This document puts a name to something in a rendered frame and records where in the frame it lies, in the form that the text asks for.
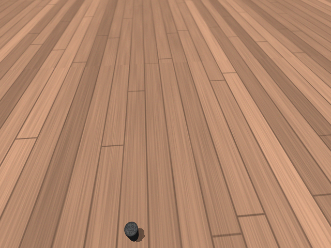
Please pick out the cup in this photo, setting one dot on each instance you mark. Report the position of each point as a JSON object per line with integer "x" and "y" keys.
{"x": 131, "y": 231}

